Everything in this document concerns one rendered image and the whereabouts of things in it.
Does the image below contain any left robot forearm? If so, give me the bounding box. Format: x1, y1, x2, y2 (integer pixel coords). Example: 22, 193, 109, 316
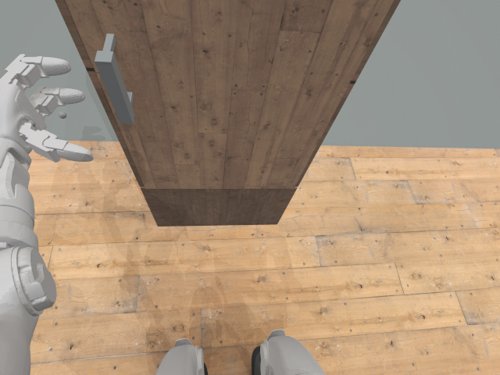
0, 137, 38, 251

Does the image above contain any left robot upper arm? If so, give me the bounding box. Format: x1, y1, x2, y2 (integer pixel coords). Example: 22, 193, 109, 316
0, 246, 56, 375

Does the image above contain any left robot shin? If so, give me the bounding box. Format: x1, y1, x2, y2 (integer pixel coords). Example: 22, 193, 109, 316
174, 338, 194, 347

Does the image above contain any cupboard door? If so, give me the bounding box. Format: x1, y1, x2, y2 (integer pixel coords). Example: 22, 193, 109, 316
65, 0, 394, 189

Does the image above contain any handle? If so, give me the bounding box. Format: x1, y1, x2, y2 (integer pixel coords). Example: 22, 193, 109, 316
95, 34, 134, 124

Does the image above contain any robot right thigh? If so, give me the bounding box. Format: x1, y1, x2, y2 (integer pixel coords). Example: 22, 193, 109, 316
260, 336, 326, 375

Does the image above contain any left robot hand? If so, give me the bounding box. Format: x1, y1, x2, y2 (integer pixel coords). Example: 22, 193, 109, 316
0, 54, 93, 163

